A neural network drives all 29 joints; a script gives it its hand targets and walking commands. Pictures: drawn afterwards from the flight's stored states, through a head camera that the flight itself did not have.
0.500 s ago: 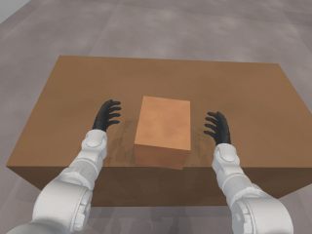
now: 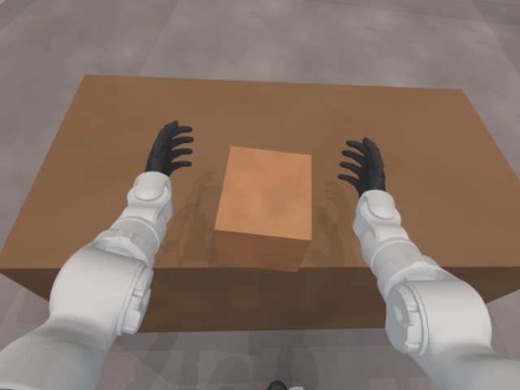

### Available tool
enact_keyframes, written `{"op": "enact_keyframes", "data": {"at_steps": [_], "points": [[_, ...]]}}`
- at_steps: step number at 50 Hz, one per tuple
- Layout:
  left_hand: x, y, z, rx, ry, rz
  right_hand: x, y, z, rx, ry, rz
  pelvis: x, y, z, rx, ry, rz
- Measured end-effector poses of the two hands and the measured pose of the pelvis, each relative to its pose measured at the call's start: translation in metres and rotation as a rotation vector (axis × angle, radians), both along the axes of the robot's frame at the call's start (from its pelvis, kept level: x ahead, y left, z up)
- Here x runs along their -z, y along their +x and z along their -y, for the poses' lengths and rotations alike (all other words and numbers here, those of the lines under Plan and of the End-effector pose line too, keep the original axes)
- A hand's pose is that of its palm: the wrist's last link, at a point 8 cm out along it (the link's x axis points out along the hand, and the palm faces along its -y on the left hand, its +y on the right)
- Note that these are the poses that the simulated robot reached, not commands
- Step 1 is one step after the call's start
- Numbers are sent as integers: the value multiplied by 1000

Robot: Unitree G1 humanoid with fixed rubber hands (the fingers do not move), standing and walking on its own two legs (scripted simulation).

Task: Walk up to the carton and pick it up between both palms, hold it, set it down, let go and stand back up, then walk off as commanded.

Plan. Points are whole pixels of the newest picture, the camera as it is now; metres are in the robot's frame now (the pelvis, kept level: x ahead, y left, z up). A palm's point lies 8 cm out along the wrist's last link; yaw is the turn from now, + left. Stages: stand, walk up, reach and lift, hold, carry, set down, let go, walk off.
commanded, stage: reach and lift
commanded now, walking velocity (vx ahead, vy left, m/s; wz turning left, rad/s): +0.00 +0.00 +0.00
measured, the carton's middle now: (264, 209) +0.47 -0.06 -0.08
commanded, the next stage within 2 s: none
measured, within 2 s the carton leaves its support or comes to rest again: neither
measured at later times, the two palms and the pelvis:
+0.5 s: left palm (164, 170) +0.48 +0.11 +0.04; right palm (358, 187) +0.42 -0.21 +0.04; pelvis +0.00 +0.00 +0.00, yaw +1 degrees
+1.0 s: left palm (188, 191) +0.48 +0.08 -0.02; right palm (335, 216) +0.41 -0.19 -0.03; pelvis +0.00 +0.01 -0.03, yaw -1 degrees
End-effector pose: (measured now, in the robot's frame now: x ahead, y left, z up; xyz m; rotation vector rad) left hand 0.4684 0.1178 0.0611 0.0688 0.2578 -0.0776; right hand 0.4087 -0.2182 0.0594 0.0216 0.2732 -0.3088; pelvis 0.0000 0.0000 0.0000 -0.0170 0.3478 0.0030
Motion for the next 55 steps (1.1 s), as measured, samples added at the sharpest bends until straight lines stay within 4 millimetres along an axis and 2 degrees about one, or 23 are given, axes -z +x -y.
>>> {"op": "enact_keyframes", "data": {"at_steps": [8, 15, 26, 35, 43, 49, 55], "points": [[-8, 18, 9, 0, -2, -4, -6, 13, 6, 12, -9, -26, 2, -2, 6, 6, 11, -36], [-15, 28, 8, 3, 3, 6, -10, 24, 0, -1, -6, -10, 2, 2, 7, 7, 11, -62], [20, 13, 4, 7, 0, -40, 18, 13, -12, 0, 4, -45, 3, 4, 3, -11, 1, -77], [43, 13, 17, 33, -6, -39, 53, 0, -22, -6, 11, -99, 12, -5, -1, -7, -2, -130], [67, 14, 30, 55, -6, -58, 82, -6, -24, 4, 9, -120, 22, -5, -5, 7, -4, -184], [82, 15, 34, 57, -15, -50, 90, 3, -30, -10, 0, -75, 29, -3, -8, 16, 0, -214], [86, 15, 39, 82, -5, -27, 94, 7, -37, -6, 13, -47, 32, 0, -12, 17, -8, -218]]}}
